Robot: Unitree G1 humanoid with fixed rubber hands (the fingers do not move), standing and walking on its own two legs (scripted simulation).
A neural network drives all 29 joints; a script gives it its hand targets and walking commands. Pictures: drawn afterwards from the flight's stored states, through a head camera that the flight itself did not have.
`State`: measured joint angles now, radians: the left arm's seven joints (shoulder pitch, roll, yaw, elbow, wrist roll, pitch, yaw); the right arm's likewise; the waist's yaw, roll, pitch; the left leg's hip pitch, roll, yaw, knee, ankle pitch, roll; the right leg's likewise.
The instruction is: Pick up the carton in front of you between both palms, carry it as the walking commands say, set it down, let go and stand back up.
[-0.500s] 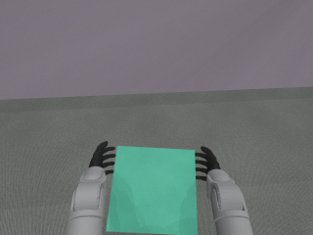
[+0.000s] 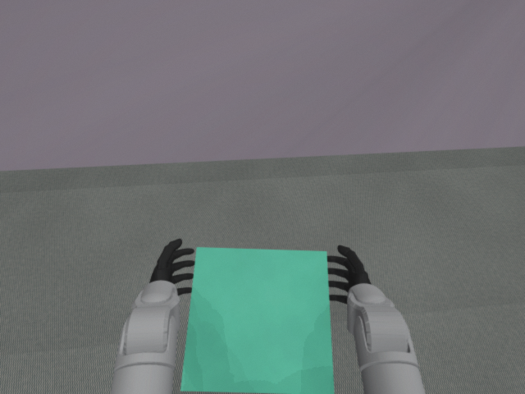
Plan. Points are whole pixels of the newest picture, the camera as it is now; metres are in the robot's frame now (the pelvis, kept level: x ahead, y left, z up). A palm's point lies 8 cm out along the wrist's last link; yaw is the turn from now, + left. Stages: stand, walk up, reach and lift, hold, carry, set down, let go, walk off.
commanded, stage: carry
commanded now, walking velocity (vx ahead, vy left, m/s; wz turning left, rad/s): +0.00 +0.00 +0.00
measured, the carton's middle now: (259, 319) +0.31 +0.01 -0.09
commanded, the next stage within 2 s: hold in 0.10 s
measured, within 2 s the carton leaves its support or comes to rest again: neither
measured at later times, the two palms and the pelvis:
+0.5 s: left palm (170, 301) +0.27 +0.14 +0.05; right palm (376, 315) +0.25 -0.16 +0.04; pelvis -0.03 +0.01 +0.01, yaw -3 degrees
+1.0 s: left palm (177, 282) +0.33 +0.15 +0.00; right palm (347, 324) +0.27 -0.13 -0.03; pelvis -0.08 +0.07 -0.03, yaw -5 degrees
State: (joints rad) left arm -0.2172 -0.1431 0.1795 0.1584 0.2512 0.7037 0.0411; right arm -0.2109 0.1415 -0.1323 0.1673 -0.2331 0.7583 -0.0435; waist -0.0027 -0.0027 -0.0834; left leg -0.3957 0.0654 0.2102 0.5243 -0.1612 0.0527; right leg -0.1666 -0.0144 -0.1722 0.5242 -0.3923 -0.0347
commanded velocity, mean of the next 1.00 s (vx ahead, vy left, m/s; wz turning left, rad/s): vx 0.00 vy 0.00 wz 0.00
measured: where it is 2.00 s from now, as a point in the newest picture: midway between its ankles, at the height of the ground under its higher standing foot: outside the picture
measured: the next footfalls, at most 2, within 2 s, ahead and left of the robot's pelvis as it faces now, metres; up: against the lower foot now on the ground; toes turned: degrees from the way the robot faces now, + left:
none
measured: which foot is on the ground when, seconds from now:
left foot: down 0.00-1.00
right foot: down 0.00-1.00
